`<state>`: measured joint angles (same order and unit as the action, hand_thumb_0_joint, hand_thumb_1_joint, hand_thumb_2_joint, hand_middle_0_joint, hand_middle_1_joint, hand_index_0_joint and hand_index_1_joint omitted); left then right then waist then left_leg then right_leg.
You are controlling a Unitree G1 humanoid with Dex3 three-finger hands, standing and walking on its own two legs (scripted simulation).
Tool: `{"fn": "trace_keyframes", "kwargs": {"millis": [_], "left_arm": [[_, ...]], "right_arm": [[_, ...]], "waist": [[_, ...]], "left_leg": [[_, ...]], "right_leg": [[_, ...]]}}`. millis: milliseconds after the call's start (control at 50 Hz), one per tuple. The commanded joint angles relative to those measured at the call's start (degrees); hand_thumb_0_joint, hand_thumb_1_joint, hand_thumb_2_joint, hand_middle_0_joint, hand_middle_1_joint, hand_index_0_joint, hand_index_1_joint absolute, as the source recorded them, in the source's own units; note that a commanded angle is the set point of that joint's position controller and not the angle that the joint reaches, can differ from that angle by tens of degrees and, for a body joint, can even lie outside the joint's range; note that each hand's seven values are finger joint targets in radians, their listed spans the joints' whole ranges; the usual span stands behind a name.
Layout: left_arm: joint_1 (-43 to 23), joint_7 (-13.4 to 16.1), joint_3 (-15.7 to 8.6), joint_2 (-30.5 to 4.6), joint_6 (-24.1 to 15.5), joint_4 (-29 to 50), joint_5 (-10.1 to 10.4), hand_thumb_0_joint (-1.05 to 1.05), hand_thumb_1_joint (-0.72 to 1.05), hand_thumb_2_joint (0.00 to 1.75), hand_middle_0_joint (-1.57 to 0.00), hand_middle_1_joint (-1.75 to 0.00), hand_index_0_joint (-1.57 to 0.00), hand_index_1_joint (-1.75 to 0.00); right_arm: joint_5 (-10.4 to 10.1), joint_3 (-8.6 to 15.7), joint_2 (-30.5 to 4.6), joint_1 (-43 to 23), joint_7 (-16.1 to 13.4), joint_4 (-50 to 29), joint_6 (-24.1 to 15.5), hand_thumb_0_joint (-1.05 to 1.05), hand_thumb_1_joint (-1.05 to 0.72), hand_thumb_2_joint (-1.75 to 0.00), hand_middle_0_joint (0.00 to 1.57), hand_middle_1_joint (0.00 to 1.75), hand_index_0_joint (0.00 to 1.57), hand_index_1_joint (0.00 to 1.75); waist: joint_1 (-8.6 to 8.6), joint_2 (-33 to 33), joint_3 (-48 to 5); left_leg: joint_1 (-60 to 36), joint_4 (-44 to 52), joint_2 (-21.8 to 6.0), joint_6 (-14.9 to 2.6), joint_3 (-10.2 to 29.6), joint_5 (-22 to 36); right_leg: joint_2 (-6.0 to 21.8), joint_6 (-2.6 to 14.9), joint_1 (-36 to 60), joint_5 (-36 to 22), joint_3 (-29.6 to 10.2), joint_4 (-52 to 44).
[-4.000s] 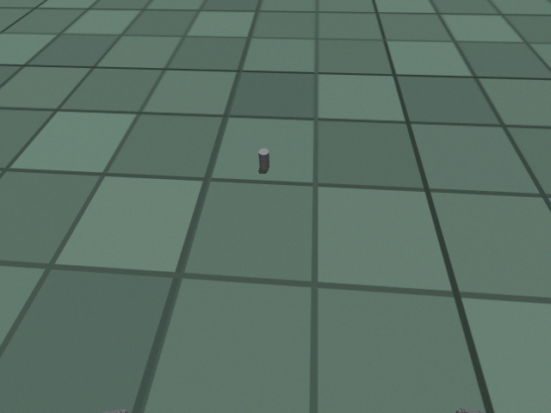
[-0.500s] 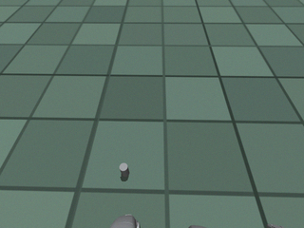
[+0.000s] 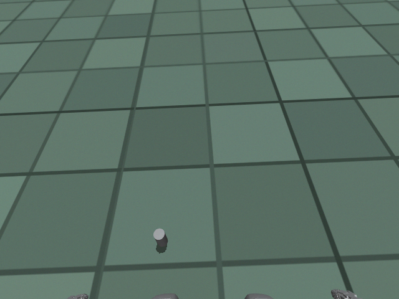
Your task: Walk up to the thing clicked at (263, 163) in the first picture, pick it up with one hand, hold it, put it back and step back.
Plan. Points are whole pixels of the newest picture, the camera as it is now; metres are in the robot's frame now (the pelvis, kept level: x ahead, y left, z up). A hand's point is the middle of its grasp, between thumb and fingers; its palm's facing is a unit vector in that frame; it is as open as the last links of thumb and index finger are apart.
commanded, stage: walk up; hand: left
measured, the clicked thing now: (160, 237) +0.45 +0.24 -0.71
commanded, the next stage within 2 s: stand in 1.08 s
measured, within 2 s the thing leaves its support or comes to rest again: neither
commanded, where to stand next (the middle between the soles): +0.04 +0.01 m, yaw +1 degrees
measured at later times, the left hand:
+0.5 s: hand out of the picture +0.11 +0.25 -0.14, palm faces -0.02 -0.95 -0.32, open 7.3 cm
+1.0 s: hand out of the picture +0.10 +0.26 -0.14, palm faces -0.01 -0.94 -0.33, open 7.3 cm
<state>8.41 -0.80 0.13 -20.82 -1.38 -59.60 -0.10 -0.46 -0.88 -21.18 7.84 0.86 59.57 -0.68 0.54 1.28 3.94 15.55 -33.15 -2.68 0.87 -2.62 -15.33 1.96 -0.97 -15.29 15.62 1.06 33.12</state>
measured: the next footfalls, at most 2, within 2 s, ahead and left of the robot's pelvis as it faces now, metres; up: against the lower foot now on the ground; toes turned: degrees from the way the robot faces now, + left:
none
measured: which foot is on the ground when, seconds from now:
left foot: down 0.00-1.00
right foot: down 0.00-1.00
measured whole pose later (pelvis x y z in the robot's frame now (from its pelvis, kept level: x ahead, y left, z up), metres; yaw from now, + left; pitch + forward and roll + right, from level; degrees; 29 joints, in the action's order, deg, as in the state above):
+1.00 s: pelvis +0.03 +0.01 +0.02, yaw +0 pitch -2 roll +0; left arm 4.4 -0.7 -0.7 -19.4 -0.2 -67.3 -0.6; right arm 0.2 0.1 -20.0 4.1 0.4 66.7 -0.3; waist 0.1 0.6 2.5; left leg 6.8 -18.6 -1.9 0.7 -2.9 -10.1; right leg 2.3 -1.8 -6.0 9.8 1.5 17.5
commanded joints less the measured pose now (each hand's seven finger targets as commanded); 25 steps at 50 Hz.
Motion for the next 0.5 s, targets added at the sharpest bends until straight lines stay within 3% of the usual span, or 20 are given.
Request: {"fn": "trace_keyframes", "kwargs": {"millis": [0,80,220,380,480], "left_arm": [[-3.97,1.28,-2.7,-12.95,-1.27,1.27,0.53,0.0,0.9,0.9,-0.2,-0.3,-0.2,-0.3],[-5.02,1.14,-2.44,-11.91,-0.88,-0.79,0.62,0.0,0.9,0.9,-0.2,-0.3,-0.2,-0.3],[-7.85,0.98,-2.41,-11.52,-0.51,-2.94,0.43,0.0,0.9,0.9,-0.2,-0.3,-0.2,-0.3],[-9.13,0.91,-2.51,-11.47,-0.37,-4.01,-0.01,0.0,0.9,0.9,-0.2,-0.3,-0.2,-0.3],[-8.55,0.88,-2.59,-11.28,-0.34,-4.61,-0.09,0.0,0.9,0.9,-0.2,-0.3,-0.2,-0.3]], "right_arm": [[0.15,2.97,-12.76,-2.84,-0.68,-0.6,-1.66,0.0,-0.9,-0.9,0.2,0.3,0.2,0.3],[0.14,2.81,-12.56,-4.35,-0.79,1.56,-1.81,0.0,-0.9,-0.9,0.2,0.3,0.2,0.3],[0.47,2.86,-11.82,-6.19,-0.91,3.68,-1.64,0.0,-0.9,-0.9,0.2,0.3,0.2,0.3],[0.73,2.86,-11.57,-6.99,-0.89,4.41,-1.37,0.0,-0.9,-0.9,0.2,0.3,0.2,0.3],[0.69,3.04,-11.71,-6.95,-0.94,4.58,-1.42,0.0,-0.9,-0.9,0.2,0.3,0.2,0.3]], "waist": [[-0.52,-2.31,-5.92],[0.17,-1.55,-7.54],[-0.18,-1.5,-7.4],[-0.55,-0.9,-6.1],[-0.61,-0.75,-6.63]], "left_leg": [[-4.7,9.65,-5.03,-3.09,6.2,7.85],[-6.18,12.11,-5.72,-2.84,6.11,11.26],[-8.76,15.04,-5.63,-2.15,4.92,13.03],[-8.88,16.97,-5.3,-1.79,4.71,9.37],[-10.28,17.57,-5.63,-1.72,4.86,10.66]], "right_leg": [[5.51,3.51,2.72,-9.04,-6.34,-9.43],[5.17,2.88,6.75,-11.43,-5.15,-10.58],[5.73,2.19,8.51,-12.82,-4.9,-14.58],[5.75,1.72,8.1,-10.48,-5.09,-17.3],[5.57,1.56,8.4,-11.36,-4.61,-17.3]]}}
